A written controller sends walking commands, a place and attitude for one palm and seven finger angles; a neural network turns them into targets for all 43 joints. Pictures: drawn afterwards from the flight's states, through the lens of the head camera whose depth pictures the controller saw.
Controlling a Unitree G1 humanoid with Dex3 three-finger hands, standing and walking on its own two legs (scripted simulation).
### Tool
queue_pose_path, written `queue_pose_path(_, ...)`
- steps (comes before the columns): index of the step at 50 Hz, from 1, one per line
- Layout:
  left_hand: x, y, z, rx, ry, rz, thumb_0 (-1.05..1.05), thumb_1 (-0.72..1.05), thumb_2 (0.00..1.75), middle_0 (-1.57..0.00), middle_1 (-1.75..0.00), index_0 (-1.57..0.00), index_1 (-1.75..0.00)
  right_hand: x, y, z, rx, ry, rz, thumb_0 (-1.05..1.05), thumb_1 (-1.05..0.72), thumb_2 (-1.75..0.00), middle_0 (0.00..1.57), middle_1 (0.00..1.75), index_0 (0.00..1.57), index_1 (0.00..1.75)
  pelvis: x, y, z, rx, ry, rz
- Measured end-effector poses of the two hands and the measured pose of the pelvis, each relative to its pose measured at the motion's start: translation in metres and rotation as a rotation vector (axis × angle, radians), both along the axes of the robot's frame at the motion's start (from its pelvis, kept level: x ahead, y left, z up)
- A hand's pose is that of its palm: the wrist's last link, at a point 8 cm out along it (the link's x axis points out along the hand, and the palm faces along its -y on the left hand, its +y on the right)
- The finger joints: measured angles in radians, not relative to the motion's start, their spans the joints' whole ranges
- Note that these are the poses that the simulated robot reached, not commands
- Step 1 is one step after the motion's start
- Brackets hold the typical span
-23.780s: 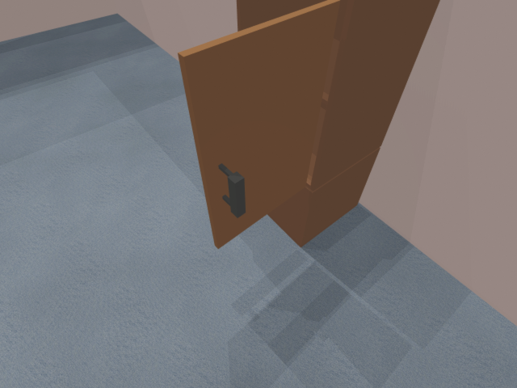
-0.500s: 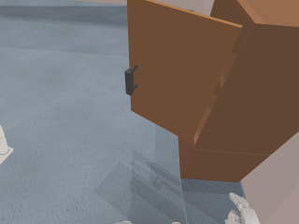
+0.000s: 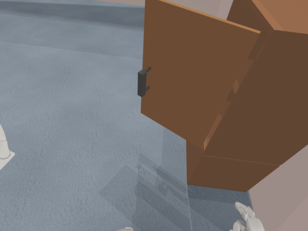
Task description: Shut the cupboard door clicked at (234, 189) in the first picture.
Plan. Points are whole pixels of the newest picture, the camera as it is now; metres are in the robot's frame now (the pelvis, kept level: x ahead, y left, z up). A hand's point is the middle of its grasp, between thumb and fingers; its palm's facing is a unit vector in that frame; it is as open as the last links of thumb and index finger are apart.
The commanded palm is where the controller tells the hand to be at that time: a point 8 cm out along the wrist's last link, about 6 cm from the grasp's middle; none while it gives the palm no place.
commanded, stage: step back with the hand held close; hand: left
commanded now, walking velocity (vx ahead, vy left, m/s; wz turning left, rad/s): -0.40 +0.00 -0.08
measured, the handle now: (145, 81) +0.73 +0.06 -0.06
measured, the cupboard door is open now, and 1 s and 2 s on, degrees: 60 60 60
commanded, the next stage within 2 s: stop stepping back and stand still in 0.56 s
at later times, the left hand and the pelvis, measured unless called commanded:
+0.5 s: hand (11, 218) +0.11 +0.20 +0.20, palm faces +0.27 -0.80 -0.54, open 7.4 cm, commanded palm +0.07 +0.24 +0.20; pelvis -0.10 -0.04 +0.02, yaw -6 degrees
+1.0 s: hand out of the picture -0.08 +0.26 +0.20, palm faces +0.55 -0.79 -0.27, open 7.4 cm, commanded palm -0.13 +0.28 +0.20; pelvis -0.27 -0.02 +0.01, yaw -1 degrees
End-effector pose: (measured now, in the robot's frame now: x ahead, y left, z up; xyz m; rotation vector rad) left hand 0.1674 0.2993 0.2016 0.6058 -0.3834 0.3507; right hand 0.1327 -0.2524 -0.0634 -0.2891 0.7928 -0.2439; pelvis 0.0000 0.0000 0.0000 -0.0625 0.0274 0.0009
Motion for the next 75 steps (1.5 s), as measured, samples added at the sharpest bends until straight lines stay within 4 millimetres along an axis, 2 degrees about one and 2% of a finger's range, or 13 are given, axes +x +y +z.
queue_pose_path(7,-0.009,0.007,0.002,-0.087,0.003,0.065,0.01,0.89,0.90,-0.21,-0.30,-0.21,-0.31,0.010,0.012,0.009,0.022,0.009,0.067,0.01,-0.90,-0.90,0.20,0.30,0.21,0.30,-0.003,-0.007,0.015,-0.009,0.079,-0.029)
queue_pose_path(15,-0.013,-0.054,-0.005,-0.061,0.112,-0.143,0.01,0.89,0.90,-0.21,-0.30,-0.20,-0.30,0.004,0.002,0.016,0.087,-0.114,0.101,0.01,-0.90,-0.90,0.21,0.30,0.21,0.30,-0.064,-0.029,0.014,0.021,0.095,-0.115)
queue_pose_path(20,-0.054,-0.079,0.016,0.051,0.118,-0.256,0.01,0.88,0.90,-0.22,-0.30,-0.21,-0.31,-0.042,-0.020,0.024,0.099,-0.132,0.012,0.01,-0.90,-0.90,0.21,0.30,0.21,0.30,-0.091,-0.042,0.013,0.010,0.054,-0.116)
queue_pose_path(28,-0.101,-0.036,0.005,-0.070,0.096,-0.060,0.00,0.88,0.90,-0.22,-0.31,-0.21,-0.31,-0.127,-0.054,0.023,-0.022,0.004,-0.086,0.01,-0.90,-0.90,0.20,0.30,0.21,0.30,-0.121,-0.033,0.018,0.031,0.029,-0.087)
queue_pose_path(34,-0.148,-0.041,-0.016,-0.164,0.181,-0.082,0.01,0.89,0.90,-0.21,-0.30,-0.20,-0.30,-0.185,-0.046,0.031,-0.011,-0.021,-0.079,0.01,-0.91,-0.90,0.20,0.30,0.21,0.30,-0.177,-0.028,0.022,0.023,0.004,-0.093)
queue_pose_path(40,-0.223,-0.048,0.000,-0.055,0.170,-0.096,0.01,0.89,0.90,-0.22,-0.30,-0.21,-0.31,-0.230,-0.029,0.024,0.034,-0.072,-0.019,0.01,-0.90,-0.90,0.20,0.30,0.21,0.30,-0.231,-0.035,0.017,0.029,0.009,-0.047)
queue_pose_path(45,-0.279,-0.030,0.015,-0.093,0.055,0.031,0.01,0.88,0.90,-0.22,-0.31,-0.21,-0.31,-0.272,-0.019,0.014,0.052,-0.004,0.009,0.01,-0.90,-0.90,0.20,0.30,0.21,0.30,-0.254,-0.032,0.022,0.057,-0.016,-0.072)
queue_pose_path(49,-0.290,-0.011,0.007,-0.209,-0.052,0.120,0.01,0.88,0.90,-0.21,-0.30,-0.21,-0.31,-0.296,-0.015,0.005,0.021,0.011,0.025,0.01,-0.90,-0.90,0.20,0.30,0.21,0.30,-0.269,-0.021,0.018,0.051,-0.022,-0.034)
queue_pose_path(55,-0.295,-0.007,-0.011,-0.208,0.027,0.089,0.01,0.89,0.90,-0.21,-0.30,-0.20,-0.30,-0.319,-0.002,0.001,0.054,-0.055,-0.029,0.02,-0.90,-0.90,0.20,0.30,0.21,0.30,-0.296,-0.010,0.010,0.067,-0.062,-0.018)
queue_pose_path(60,-0.313,-0.018,0.000,-0.096,0.085,0.049,0.01,0.89,0.90,-0.21,-0.30,-0.20,-0.30,-0.333,0.009,0.000,0.110,-0.056,-0.013,0.01,-0.90,-0.90,0.20,0.30,0.21,0.30,-0.304,-0.018,0.015,0.056,-0.063,-0.020)
queue_pose_path(65,-0.332,-0.019,0.009,-0.070,0.023,0.082,0.01,0.89,0.90,-0.21,-0.30,-0.21,-0.31,-0.336,0.002,-0.014,0.101,0.027,0.044,0.01,-0.90,-0.90,0.20,0.30,0.21,0.30,-0.312,-0.019,0.012,0.064,-0.064,-0.009)
queue_pose_path(73,-0.327,0.002,0.001,-0.151,0.049,0.141,0.01,0.89,0.90,-0.21,-0.30,-0.21,-0.31,-0.322,-0.006,0.003,0.026,0.032,0.034,0.02,-0.90,-0.90,0.20,0.30,0.21,0.30,-0.303,-0.005,0.022,0.080,-0.048,0.011)
queue_pose_path(75,-0.313,0.009,-0.026,-0.155,0.143,0.117,0.00,0.89,0.90,-0.21,-0.30,-0.20,-0.30,-0.312,-0.005,-0.004,0.028,0.015,0.086,0.01,-0.90,-0.90,0.20,0.30,0.21,0.30,-0.302,0.004,0.013,0.056,-0.037,0.029)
